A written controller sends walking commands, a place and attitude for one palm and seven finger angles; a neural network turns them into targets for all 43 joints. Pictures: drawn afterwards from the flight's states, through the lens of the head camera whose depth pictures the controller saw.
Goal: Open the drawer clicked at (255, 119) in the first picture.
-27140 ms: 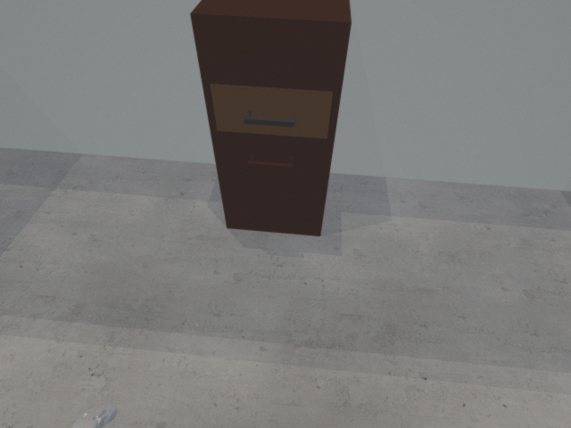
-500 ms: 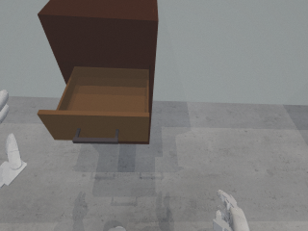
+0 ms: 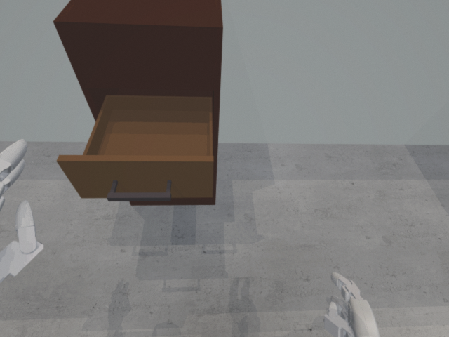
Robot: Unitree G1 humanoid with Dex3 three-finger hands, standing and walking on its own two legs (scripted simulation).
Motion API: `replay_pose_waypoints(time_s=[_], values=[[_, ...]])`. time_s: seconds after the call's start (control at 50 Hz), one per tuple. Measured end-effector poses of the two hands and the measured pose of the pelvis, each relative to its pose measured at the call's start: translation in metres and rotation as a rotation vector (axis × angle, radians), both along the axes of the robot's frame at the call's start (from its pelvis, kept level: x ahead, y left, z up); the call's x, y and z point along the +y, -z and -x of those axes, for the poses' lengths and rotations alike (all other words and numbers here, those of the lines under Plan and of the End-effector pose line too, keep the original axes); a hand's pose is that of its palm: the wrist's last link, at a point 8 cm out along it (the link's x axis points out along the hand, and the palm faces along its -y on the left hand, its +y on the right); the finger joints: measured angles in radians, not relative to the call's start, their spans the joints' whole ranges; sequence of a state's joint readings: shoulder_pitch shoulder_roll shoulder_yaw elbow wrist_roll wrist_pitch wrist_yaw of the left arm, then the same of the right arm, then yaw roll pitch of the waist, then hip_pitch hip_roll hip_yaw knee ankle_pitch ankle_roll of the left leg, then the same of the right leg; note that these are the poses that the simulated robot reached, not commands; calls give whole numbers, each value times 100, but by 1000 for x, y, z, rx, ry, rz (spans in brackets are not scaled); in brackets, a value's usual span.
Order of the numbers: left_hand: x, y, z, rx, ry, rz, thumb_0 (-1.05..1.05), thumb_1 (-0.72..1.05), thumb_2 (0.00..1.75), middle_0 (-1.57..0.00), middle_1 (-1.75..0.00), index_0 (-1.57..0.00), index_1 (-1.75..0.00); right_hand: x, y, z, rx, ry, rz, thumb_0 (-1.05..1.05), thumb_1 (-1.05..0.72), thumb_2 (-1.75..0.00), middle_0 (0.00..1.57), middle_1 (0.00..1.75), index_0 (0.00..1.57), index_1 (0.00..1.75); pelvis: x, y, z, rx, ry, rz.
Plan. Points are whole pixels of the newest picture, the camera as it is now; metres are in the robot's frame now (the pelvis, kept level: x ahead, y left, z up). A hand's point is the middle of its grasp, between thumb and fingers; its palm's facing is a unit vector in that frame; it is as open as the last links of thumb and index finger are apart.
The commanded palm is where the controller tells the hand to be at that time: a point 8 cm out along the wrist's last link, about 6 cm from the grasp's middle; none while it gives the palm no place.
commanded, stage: stop stepping back and stand still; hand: left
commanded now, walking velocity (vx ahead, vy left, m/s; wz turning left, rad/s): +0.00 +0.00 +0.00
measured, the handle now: (140, 190) +0.48 +0.24 -0.15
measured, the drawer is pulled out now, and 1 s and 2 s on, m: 0.30 0.30 0.30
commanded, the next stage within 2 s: let the arm hang, fingers relaxed in 0.06 s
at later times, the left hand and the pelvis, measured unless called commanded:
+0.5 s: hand out of the picture +0.02 +0.18 -0.18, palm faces +0.01 -0.98 -0.18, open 7.0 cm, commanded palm none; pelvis -0.02 +0.00 +0.00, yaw +0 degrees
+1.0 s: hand out of the picture -0.04 +0.17 -0.17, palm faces +0.01 -0.98 -0.21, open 7.4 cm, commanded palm none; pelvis -0.02 +0.00 +0.00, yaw -1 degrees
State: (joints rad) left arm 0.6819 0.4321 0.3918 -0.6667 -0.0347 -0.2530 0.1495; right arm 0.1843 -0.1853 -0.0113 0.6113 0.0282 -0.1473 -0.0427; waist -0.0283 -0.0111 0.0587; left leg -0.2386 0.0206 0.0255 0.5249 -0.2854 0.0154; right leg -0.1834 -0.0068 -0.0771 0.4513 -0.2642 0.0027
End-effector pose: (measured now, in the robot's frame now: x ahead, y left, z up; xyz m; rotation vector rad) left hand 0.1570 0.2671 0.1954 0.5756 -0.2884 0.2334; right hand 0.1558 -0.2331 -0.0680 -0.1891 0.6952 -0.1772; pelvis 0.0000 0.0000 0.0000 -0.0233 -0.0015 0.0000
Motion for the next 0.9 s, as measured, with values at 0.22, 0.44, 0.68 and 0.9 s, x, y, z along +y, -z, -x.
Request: replay_pose_waypoints(time_s=[0.22,0.44,0.68,0.9], values=[[24,77,0,271,-135,102,0,89,89,-21,-30,-21,-30,15,21,0,59,-89,-56,1,-91,-90,20,30,20,30,6,2,9,25,-2,-11],[-43,332,114,1404,-253,504,0,93,89,-21,-30,-20,-30,-6,54,103,450,15,-11,1,-91,-90,20,30,20,30,3,4,18,-16,6,-21],[-23,332,218,1677,-440,497,0,94,89,-21,-30,-21,-30,9,68,204,760,80,-60,1,-91,-90,20,30,20,30,6,-3,24,-29,1,-10],[-32,327,217,1675,-459,485,0,91,89,-20,-30,-20,-30,38,82,210,762,81,-163,1,-91,-90,20,30,20,30,4,-4,22,-31,12,-22]])
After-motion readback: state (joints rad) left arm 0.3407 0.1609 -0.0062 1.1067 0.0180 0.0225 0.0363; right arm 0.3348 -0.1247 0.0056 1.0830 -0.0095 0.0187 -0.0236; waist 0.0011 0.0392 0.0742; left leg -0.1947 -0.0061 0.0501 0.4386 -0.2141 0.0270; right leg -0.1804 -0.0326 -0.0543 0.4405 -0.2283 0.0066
